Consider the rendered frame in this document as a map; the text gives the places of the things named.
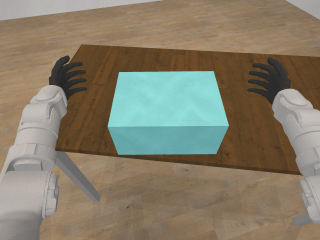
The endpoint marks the right robot hand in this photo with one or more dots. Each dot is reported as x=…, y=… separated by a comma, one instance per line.
x=277, y=78

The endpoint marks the right robot forearm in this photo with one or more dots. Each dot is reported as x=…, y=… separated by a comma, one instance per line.
x=301, y=124

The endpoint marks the carton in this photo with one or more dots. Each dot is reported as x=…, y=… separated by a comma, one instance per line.
x=167, y=113

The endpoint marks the robot right upper arm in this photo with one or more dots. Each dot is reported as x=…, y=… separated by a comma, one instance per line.
x=310, y=187

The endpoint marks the table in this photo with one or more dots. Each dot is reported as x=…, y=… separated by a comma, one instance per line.
x=254, y=140

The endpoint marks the left robot hand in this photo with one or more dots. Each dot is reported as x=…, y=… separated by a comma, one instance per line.
x=59, y=76

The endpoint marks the robot left upper arm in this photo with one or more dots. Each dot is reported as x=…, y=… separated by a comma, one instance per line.
x=26, y=198

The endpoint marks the left robot forearm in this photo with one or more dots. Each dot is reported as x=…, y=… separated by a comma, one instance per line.
x=37, y=134

